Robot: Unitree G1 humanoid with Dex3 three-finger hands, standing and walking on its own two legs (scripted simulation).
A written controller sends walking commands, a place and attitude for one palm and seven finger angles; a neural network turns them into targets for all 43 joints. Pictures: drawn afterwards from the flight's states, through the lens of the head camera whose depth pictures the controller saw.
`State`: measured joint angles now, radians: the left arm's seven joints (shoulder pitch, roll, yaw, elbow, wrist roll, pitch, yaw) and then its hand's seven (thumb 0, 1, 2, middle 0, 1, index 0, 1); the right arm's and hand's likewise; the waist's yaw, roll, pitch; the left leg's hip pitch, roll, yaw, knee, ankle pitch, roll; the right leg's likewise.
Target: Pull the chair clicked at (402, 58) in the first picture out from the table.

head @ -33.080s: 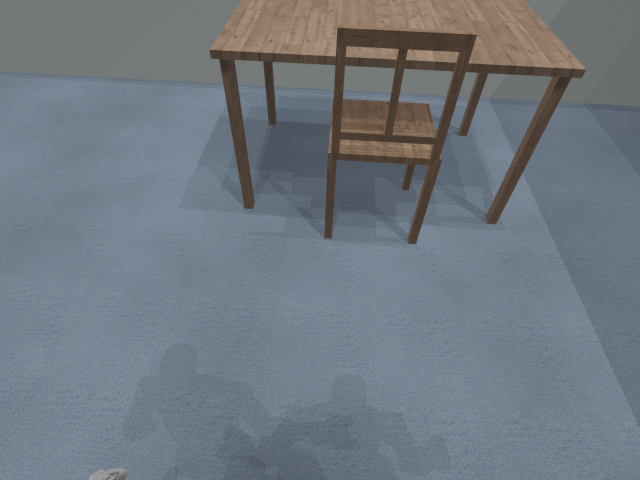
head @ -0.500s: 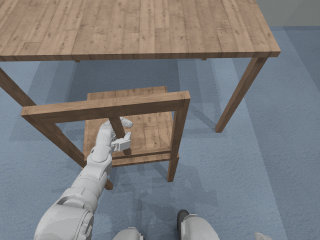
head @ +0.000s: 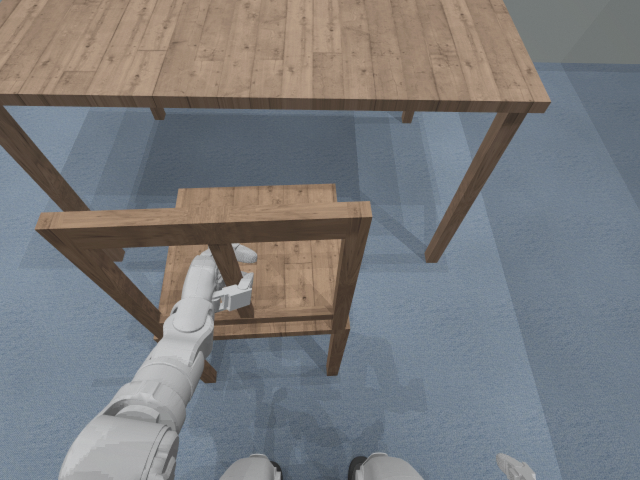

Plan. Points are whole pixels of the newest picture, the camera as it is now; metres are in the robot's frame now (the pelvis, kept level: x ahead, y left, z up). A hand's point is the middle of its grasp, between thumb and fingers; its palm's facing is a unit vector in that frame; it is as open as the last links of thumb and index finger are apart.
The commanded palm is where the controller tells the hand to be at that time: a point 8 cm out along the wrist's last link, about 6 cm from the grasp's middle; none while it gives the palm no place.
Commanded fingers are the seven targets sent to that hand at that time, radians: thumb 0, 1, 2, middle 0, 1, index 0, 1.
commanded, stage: step backward, pulling the chair out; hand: left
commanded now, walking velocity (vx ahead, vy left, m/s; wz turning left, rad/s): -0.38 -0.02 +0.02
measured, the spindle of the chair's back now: (235, 282) +0.39 +0.14 -0.09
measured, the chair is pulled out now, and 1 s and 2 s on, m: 0.25 0.41 0.62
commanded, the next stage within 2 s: stop walking, hand still on the chair in 1.74 s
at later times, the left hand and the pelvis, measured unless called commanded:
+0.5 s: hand (237, 336) +0.29 +0.12 -0.06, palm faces -0.01 -0.99 -0.16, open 5.5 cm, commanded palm +0.28 +0.17 -0.06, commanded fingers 0.00 0.90 0.90 -0.50 -1.45 -0.50 -1.45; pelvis -0.08 -0.01 +0.00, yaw -1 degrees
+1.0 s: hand (229, 408) +0.20 +0.12 -0.06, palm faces +0.01 -0.98 -0.18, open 5.5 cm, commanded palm +0.19 +0.17 -0.06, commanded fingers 0.00 0.90 0.90 -0.50 -1.45 -0.50 -1.45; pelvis -0.17 -0.01 +0.00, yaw -1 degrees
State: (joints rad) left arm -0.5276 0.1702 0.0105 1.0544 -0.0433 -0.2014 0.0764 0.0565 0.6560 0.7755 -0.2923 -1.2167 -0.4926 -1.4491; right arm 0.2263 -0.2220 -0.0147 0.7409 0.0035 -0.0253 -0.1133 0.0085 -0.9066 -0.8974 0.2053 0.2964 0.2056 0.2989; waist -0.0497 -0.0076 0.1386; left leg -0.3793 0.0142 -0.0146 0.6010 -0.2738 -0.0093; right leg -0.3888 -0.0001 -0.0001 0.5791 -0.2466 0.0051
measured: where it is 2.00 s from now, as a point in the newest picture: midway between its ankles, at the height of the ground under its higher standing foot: outside the picture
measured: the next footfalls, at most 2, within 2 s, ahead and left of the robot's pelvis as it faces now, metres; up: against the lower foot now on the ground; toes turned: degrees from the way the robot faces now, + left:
left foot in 0.24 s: -0.05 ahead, +0.12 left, +0.00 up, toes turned -2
right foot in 0.42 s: +0.00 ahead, -0.13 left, +0.00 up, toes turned +0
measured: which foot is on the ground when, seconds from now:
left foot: down 0.00-0.08, up 0.10-0.22, down 0.24-1.00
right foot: down 0.00-0.30, up 0.32-0.40, down 0.42-0.70, up 0.72-0.82, down 0.84-1.00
